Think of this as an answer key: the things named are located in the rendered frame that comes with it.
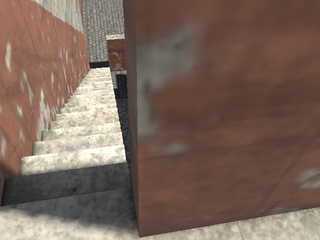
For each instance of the stairs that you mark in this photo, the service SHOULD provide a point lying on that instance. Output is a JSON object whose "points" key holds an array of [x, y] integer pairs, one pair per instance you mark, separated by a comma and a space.
{"points": [[82, 152]]}

